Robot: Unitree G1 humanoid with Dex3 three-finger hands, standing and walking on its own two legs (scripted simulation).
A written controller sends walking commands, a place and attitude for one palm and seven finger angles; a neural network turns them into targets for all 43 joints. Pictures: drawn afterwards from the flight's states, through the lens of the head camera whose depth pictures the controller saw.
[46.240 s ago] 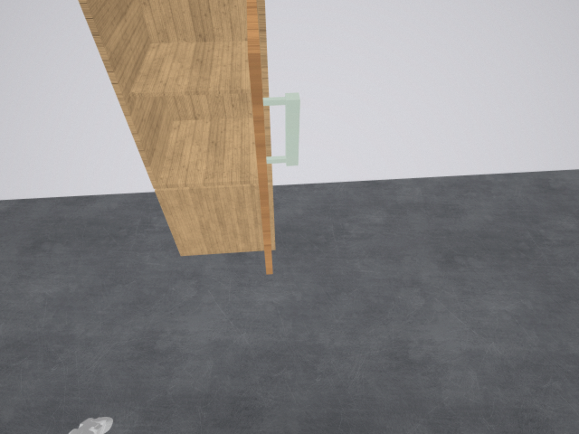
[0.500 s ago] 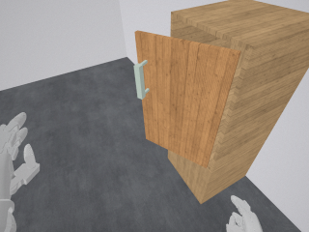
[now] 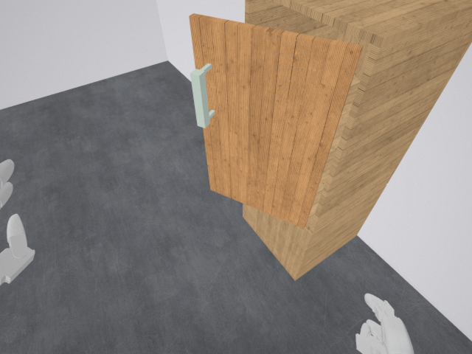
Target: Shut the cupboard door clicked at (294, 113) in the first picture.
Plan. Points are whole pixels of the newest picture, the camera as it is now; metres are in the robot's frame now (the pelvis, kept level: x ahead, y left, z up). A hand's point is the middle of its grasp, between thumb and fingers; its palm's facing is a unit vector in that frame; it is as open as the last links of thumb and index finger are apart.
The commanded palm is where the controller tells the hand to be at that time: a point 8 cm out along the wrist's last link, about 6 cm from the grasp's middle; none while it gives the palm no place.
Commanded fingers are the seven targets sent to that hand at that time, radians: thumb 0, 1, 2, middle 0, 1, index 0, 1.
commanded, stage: step back with the hand held close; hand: left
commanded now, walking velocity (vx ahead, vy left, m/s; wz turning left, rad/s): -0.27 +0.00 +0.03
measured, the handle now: (205, 96) +0.67 +0.12 +0.08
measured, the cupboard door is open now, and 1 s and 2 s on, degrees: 29 29 29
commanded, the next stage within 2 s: stop stepping back and stand still in 1.18 s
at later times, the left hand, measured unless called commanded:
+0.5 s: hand out of the picture +0.13 +0.26 +0.17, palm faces +0.48 -0.76 -0.44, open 7.4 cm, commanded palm +0.06 +0.30 +0.18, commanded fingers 0.00 0.90 0.90 -0.20 -0.30 -0.20 -0.30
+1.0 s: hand out of the picture +0.04 +0.28 +0.19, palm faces +0.53 -0.72 -0.46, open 7.4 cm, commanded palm -0.04 +0.31 +0.18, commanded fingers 0.00 0.90 0.90 -0.20 -0.30 -0.20 -0.30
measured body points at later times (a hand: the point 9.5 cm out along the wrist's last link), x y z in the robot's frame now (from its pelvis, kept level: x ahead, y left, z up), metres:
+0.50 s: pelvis -0.07 +0.00 -0.01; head -0.07 +0.01 +0.44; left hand +0.09 +0.30 +0.19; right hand +0.09 -0.25 -0.09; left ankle +0.01 +0.09 -0.73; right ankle +0.02 -0.14 -0.74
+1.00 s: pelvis -0.14 -0.01 -0.02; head -0.13 +0.03 +0.43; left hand +0.01 +0.31 +0.21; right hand +0.04 -0.23 -0.09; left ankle +0.01 +0.10 -0.73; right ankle -0.10 -0.15 -0.71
